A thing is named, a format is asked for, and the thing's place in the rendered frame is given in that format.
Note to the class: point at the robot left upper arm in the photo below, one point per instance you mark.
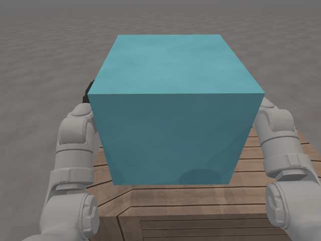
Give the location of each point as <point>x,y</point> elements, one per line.
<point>71,217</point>

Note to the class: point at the left robot hand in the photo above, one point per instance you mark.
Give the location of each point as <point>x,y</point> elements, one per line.
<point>85,98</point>

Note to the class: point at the carton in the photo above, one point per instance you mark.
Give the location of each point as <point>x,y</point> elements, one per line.
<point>173,109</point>

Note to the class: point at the pedestal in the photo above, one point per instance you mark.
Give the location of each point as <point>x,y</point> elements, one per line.
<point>221,212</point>

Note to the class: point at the left robot forearm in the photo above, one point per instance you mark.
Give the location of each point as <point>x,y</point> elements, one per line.
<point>73,164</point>

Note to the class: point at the right robot forearm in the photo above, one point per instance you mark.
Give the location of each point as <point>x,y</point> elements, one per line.
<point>284,158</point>

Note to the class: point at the robot right upper arm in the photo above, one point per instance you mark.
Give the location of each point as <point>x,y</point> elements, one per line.
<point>295,207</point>

